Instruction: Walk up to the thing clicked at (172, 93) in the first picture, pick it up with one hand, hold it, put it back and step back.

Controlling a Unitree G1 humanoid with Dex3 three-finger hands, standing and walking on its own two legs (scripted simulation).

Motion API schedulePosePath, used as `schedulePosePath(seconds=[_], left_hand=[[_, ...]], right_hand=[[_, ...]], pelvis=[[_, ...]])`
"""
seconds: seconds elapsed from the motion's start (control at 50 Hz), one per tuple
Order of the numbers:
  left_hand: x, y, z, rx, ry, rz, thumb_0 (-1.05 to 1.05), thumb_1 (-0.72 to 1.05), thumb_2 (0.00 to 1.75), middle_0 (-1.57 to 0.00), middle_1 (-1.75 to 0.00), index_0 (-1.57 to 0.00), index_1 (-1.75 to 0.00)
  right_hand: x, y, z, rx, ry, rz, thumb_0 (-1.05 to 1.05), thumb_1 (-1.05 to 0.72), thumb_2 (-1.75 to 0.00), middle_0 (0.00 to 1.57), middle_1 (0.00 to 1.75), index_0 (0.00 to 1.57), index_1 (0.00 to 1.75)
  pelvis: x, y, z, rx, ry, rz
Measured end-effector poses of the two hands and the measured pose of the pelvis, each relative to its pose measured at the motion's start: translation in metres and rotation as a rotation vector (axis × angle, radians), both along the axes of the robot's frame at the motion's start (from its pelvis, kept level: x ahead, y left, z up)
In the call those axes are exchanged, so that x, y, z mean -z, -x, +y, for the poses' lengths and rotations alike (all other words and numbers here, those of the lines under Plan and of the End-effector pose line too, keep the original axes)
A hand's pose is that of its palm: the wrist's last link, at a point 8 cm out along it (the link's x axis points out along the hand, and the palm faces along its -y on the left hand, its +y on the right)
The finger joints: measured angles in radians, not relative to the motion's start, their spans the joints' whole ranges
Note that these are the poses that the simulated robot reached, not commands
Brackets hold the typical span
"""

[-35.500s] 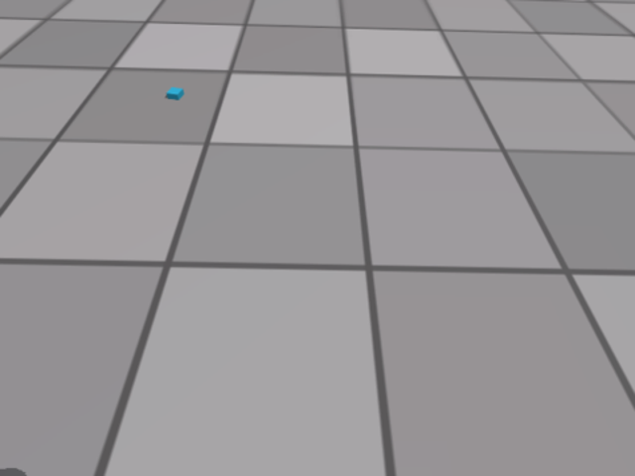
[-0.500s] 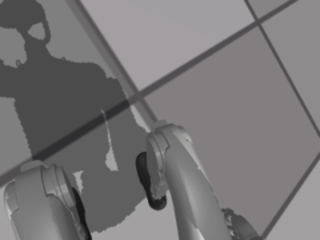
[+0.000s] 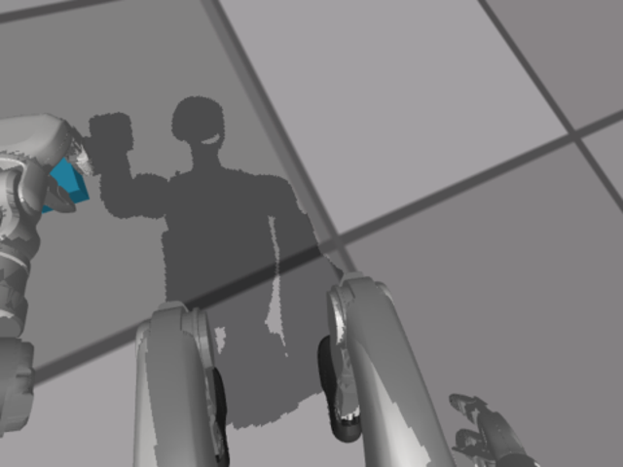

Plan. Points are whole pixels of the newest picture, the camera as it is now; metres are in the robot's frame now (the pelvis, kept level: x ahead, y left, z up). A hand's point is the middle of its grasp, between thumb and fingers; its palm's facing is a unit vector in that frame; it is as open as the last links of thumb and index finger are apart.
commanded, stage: lift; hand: left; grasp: from above
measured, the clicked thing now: (46, 179) +0.50 +0.29 -0.12
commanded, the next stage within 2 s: hold in 1.06 s
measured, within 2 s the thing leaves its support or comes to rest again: neither
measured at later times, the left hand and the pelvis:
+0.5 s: hand out of the picture +0.38 +0.24 +0.13, palm faces -0.44 -0.12 -0.89, open 6.3 cm; pelvis +0.02 -0.01 +0.19, yaw +4 degrees
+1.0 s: hand out of the picture +0.39 +0.23 +0.23, palm faces -0.42 -0.12 -0.90, open 6.2 cm; pelvis +0.06 -0.01 +0.30, yaw +3 degrees
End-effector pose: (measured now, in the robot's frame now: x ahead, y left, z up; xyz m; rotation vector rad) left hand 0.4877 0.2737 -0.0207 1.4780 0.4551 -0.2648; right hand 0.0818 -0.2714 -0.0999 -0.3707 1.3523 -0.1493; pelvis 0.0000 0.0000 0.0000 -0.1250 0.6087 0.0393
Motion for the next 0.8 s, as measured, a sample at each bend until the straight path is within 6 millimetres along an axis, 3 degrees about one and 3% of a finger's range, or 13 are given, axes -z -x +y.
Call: schedulePosePath(seconds=[0.18, 0.34, 0.48, 0.64, 0.8], left_hand=[[-0.080, 0.034, -0.008, -0.004, 0.006, -0.050, -0.07, 0.38, 0.00, -0.60, -0.39, -1.12, -0.37], [-0.150, 0.072, -0.016, -0.038, 0.009, -0.005, -0.07, 0.38, 0.00, -0.60, -0.39, -1.13, -0.37], [-0.198, 0.100, -0.029, -0.019, 0.038, 0.005, -0.07, 0.39, 0.00, -0.60, -0.39, -1.13, -0.37], [-0.246, 0.108, -0.038, -0.014, 0.015, -0.030, -0.07, 0.39, 0.01, -0.59, -0.38, -1.13, -0.38], [-0.277, 0.105, -0.043, -0.050, 0.006, -0.016, -0.06, 0.38, 0.02, -0.59, -0.38, -1.13, -0.40]], right_hand=[[-0.048, -0.028, 0.011, 0.023, -0.045, -0.115, 0.00, -0.90, -0.89, 0.20, 0.30, 0.20, 0.30], [-0.113, -0.039, 0.012, 0.053, -0.078, -0.195, 0.00, -0.90, -0.89, 0.20, 0.30, 0.20, 0.30], [-0.171, -0.046, 0.005, 0.061, -0.062, -0.261, 0.00, -0.90, -0.89, 0.20, 0.30, 0.20, 0.30], [-0.222, -0.057, -0.005, 0.076, -0.049, -0.317, 0.00, -0.91, -0.89, 0.20, 0.30, 0.20, 0.30], [-0.255, -0.064, -0.006, 0.097, -0.057, -0.329, 0.00, -0.91, -0.89, 0.20, 0.30, 0.20, 0.30]], pelvis=[[-0.059, -0.001, -0.002, -0.010, -0.029, -0.060], [-0.128, -0.007, -0.008, -0.012, -0.060, -0.136], [-0.182, -0.017, -0.014, -0.018, -0.083, -0.218], [-0.229, -0.030, -0.018, -0.022, -0.098, -0.294], [-0.266, -0.045, -0.018, -0.020, -0.108, -0.348]])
